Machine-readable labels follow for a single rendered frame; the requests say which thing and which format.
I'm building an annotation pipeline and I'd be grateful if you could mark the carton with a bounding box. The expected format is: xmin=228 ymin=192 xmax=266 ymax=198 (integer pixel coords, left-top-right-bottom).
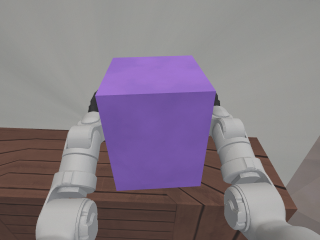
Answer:
xmin=95 ymin=55 xmax=216 ymax=191

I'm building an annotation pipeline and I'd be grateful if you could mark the pedestal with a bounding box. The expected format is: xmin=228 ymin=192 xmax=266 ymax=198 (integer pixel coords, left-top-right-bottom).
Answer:
xmin=0 ymin=127 xmax=298 ymax=240

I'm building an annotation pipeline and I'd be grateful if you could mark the robot left forearm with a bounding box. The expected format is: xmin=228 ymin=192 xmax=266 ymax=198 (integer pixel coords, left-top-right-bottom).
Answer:
xmin=35 ymin=111 xmax=105 ymax=239

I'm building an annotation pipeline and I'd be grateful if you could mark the robot left upper arm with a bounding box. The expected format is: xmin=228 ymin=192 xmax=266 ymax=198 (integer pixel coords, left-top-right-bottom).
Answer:
xmin=36 ymin=198 xmax=98 ymax=240

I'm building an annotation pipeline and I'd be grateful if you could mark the robot right upper arm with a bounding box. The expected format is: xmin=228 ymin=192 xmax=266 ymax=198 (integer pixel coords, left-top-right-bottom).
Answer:
xmin=224 ymin=182 xmax=320 ymax=240

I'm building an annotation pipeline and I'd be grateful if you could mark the robot right hand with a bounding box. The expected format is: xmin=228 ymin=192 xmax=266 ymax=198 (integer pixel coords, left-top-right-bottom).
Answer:
xmin=214 ymin=93 xmax=220 ymax=106

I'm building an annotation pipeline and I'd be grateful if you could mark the robot left hand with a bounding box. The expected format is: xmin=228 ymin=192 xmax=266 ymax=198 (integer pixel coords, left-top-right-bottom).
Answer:
xmin=88 ymin=91 xmax=99 ymax=113

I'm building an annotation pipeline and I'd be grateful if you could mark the robot right forearm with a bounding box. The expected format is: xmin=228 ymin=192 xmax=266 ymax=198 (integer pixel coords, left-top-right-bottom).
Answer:
xmin=209 ymin=105 xmax=286 ymax=217

